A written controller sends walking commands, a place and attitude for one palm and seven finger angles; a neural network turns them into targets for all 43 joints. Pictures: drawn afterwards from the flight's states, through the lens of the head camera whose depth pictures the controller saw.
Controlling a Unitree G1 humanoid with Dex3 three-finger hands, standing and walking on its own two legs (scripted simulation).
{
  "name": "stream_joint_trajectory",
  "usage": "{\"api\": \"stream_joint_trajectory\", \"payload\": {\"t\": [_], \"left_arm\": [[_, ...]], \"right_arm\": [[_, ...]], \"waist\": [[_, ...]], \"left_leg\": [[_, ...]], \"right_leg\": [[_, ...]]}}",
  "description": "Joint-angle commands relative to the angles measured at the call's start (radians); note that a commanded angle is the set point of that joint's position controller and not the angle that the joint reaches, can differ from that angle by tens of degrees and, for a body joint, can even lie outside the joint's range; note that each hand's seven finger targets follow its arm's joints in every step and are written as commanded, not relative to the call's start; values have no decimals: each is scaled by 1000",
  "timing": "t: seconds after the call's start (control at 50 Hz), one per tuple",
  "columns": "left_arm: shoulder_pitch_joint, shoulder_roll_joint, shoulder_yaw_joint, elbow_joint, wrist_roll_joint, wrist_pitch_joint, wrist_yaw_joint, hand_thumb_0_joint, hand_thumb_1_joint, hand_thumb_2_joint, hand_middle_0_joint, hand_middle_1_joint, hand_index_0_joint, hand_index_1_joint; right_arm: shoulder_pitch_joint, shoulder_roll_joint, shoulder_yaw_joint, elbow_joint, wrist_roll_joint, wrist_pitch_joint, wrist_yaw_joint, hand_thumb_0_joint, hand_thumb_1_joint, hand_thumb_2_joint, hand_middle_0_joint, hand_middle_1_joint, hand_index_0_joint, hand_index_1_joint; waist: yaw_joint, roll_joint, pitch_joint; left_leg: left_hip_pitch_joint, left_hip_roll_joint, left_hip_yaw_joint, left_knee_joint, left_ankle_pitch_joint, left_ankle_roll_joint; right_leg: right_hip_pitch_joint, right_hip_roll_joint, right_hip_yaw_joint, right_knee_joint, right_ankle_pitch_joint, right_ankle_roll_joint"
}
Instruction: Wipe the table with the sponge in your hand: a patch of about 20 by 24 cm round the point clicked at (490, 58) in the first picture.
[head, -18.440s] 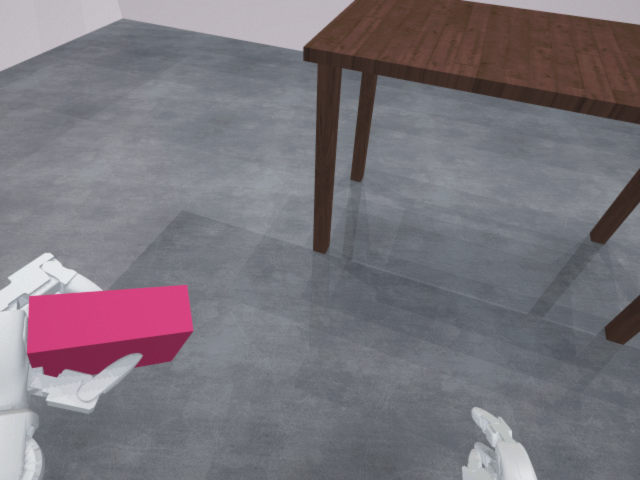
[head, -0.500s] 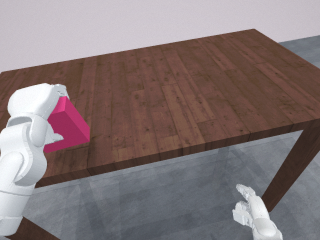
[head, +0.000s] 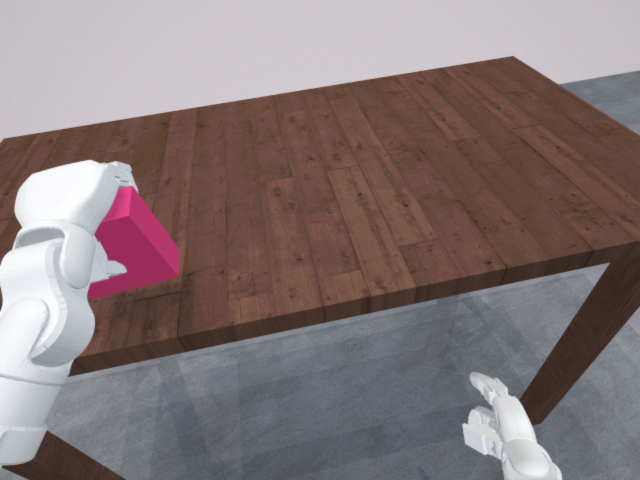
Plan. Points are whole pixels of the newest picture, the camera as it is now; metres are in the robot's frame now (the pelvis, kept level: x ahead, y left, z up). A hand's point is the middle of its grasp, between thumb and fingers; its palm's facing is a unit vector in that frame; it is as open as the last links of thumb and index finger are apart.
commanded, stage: lower the sponge onto the table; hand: left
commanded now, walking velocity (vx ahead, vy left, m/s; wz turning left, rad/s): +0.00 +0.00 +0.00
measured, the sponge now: (120, 256) +0.29 +0.31 +0.15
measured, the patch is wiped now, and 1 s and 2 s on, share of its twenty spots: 0.00 0.00 0.30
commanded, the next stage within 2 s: wipe forward along the first lane in 1.02 s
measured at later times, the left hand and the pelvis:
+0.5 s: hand (102, 250) +0.27 +0.31 +0.18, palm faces +0.11 -0.04 -0.99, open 9.3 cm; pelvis +0.00 +0.00 +0.00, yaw +0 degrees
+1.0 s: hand (113, 263) +0.27 +0.30 +0.16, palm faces +0.08 -0.02 -1.00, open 9.3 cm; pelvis +0.00 -0.01 +0.00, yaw +0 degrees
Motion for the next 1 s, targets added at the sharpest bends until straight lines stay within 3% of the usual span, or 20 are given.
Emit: {"api": "stream_joint_trajectory", "payload": {"t": [0.0, 0.04, 0.08, 0.16, 0.2, 0.24, 0.26, 0.3, 0.36, 0.4, 0.46, 0.54, 0.58, 0.64, 0.7, 0.74, 0.76, 0.78, 0.86, 0.98], "left_arm": [[-300, 268, 171, -170, 41, 34, 39, 0, 100, 1300, -1200, -1600, -1200, -1600], [-272, 305, 207, -221, 47, 48, 27, 0, 100, 1300, -1200, -1600, -1200, -1600], [-243, 255, 162, -172, 41, 53, 16, 0, 100, 1300, -1200, -1600, -1200, -1600], [-314, 288, 173, -266, 62, 24, 25, 0, 100, 1300, -1200, -1600, -1200, -1600], [-256, 262, 170, -250, 49, 11, 34, 0, 100, 1300, -1200, -1600, -1200, -1600], [-298, 288, 196, -318, 52, -2, 52, 0, 100, 1300, -1200, -1600, -1200, -1600], [-309, 283, 184, -291, 64, -6, 64, 0, 100, 1300, -1200, -1600, -1200, -1600], [-242, 274, 198, -228, 54, 0, 74, 0, 100, 1300, -1200, -1600, -1200, -1600], [-293, 276, 185, -238, 68, 14, 85, 0, 100, 1300, -1200, -1600, -1200, -1600], [-228, 258, 180, -197, 52, 22, 77, 0, 100, 1300, -1200, -1600, -1200, -1600], [-277, 252, 157, -249, 64, 22, 69, 0, 100, 1300, -1200, -1600, -1200, -1600], [-168, 279, 209, -296, 48, 12, 56, 0, 100, 1300, -1200, -1600, -1200, -1600], [-137, 227, 172, -258, 39, 0, 63, 0, 100, 1300, -1200, -1600, -1200, -1600], [-135, 277, 225, -343, 42, -17, 75, 0, 100, 1300, -1200, -1600, -1200, -1600], [-144, 222, 173, -236, 47, -19, 93, 0, 100, 1300, -1200, -1600, -1200, -1600], [-224, 249, 183, -301, 61, -26, 106, 0, 100, 1300, -1200, -1600, -1200, -1600], [-231, 240, 166, -263, 72, -25, 113, 0, 100, 1300, -1200, -1600, -1200, -1600], [-208, 206, 144, -204, 65, -23, 114, 0, 100, 1300, -1200, -1600, -1200, -1600], [-237, 198, 126, -215, 74, -26, 111, 0, 100, 1300, -1200, -1600, -1200, -1600], [-177, 196, 138, -107, 62, -22, 98, 0, 100, 1300, -1200, -1600, -1200, -1600]], "right_arm": [[-232, -104, -45, -183, -4, -46, 4, 0, -900, -900, 200, 300, 200, 300], [-266, -102, -42, -209, 1, -49, 5, 0, -900, -900, 200, 300, 200, 300], [-233, -99, -38, -188, 1, -38, 6, 0, -900, -900, 200, 300, 200, 300], [-232, -96, -30, -208, -10, -53, 1, 0, -900, -900, 200, 300, 200, 300], [-229, -99, -40, -192, -8, -42, -1, 0, -900, -900, 200, 300, 200, 300], [-261, -93, -37, -217, -2, -55, -4, 0, -900, -900, 200, 300, 200, 300], [-221, -92, -34, -201, -16, -61, -3, 0, -900, -900, 200, 300, 200, 300], [-221, -101, -44, -177, -13, -44, -3, 0, -900, -900, 200, 300, 200, 300], [-226, -96, -36, -187, -15, -54, -1, 0, -900, -900, 200, 300, 200, 300], [-229, -102, -43, -175, -10, -40, -1, 0, -900, -900, 200, 300, 200, 300], [-241, -95, -34, -192, -11, -53, -1, 0, -900, -900, 200, 300, 200, 300], [-267, -96, -39, -211, -4, -46, 0, 0, -900, -900, 200, 300, 200, 300], [-228, -92, -41, -191, -12, -46, 0, 0, -900, -900, 200, 300, 200, 300], [-262, -95, -42, -215, -6, -51, -1, 0, -900, -900, 200, 300, 200, 300], [-220, -102, -47, -177, -13, -44, -6, 0, -900, -900, 200, 300, 200, 300], [-255, -96, -42, -203, -6, -59, -10, 0, -900, -900, 200, 300, 200, 300], [-223, -95, -40, -189, -18, -65, -10, 0, -900, -900, 200, 300, 200, 300], [-224, -94, -43, -170, -12, -58, -12, 0, -900, -900, 200, 300, 200, 300], [-229, -94, -39, -178, -17, -67, -11, 0, -900, -900, 200, 300, 200, 300], [-214, -100, -44, -165, -9, -57, -12, 0, -900, -900, 200, 300, 200, 300]], "waist": [[7, -19, -268], [12, -13, -291], [-9, -58, -239], [-2, -47, -294], [-7, -24, -240], [1, 10, -279], [4, -15, -300], [1, -24, -230], [5, -29, -283], [0, -36, -224], [2, -10, -289], [3, -16, -258], [-8, -32, -234], [5, -11, -249], [-11, -40, -177], [-6, -5, -230], [-1, -27, -252], [-17, -28, -201], [-8, -37, -244], [-19, -66, -185]], "left_leg": [[-35, -13, -20, -72, 179, 15], [-26, -11, -24, -54, 187, 18], [-42, -10, -15, -63, 179, 20], [-23, -15, -12, -50, 193, 23], [-19, -11, -22, -67, 173, 21], [5, -9, -30, -58, 164, 20], [-4, -17, -11, -51, 199, 20], [-17, -13, -21, -70, 177, 15], [-14, -18, -8, -59, 191, 17], [-24, -14, -18, -74, 167, 16], [-16, -19, -8, -60, 187, 19], [-6, -12, -28, -55, 179, 21], [-14, -14, -12, -56, 194, 22], [5, -12, -28, -56, 171, 22], [-19, -12, -16, -76, 132, 17], [8, -14, -26, -71, 127, 20], [-3, -21, -7, -63, 157, 21], [-7, -17, -15, -79, 140, 18], [-9, -23, -2, -70, 147, 21], [-35, -17, -7, -77, 110, 20]], "right_leg": [[170, -2, 57, -61, 76, -21], [175, 3, 97, -52, 88, -30], [153, 1, 53, -59, 73, -15], [156, -5, 51, -45, 67, -18], [135, 6, 48, -65, 55, -17], [144, 11, 96, -68, 39, -33], [161, -2, 60, -53, 66, -25], [142, 7, 59, -76, 56, -23], [166, -2, 67, -63, 62, -27], [151, 5, 64, -81, 58, -22], [176, -4, 67, -60, 67, -26], [161, 10, 104, -70, 73, -29], [159, 5, 65, -70, 85, -19], [150, 13, 108, -75, 54, -30], [119, 10, 60, -100, 4, -17], [129, 17, 106, -99, -11, -33], [147, 3, 67, -85, 12, -24], [129, 14, 64, -102, 0, -24], [150, 2, 64, -91, 14, -22], [135, 8, 65, -106, -15, -16]]}}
